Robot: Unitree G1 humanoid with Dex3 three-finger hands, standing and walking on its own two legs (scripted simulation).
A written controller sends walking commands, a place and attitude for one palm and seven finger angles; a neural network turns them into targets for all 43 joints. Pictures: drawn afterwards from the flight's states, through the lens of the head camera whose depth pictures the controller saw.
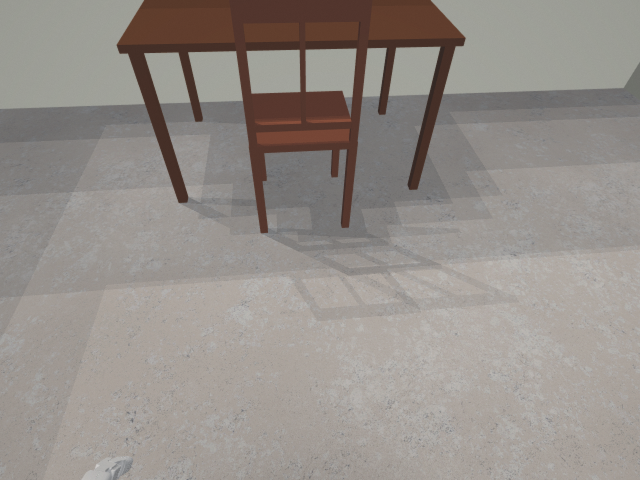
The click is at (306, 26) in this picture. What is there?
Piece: chair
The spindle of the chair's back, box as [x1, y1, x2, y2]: [299, 23, 305, 123]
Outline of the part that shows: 299,23 301,123 305,123 304,23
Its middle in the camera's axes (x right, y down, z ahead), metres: -0.06 -0.51 +1.21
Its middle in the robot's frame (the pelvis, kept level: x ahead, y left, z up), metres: +1.24 +0.11 -0.08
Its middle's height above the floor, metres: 0.69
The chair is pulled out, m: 0.00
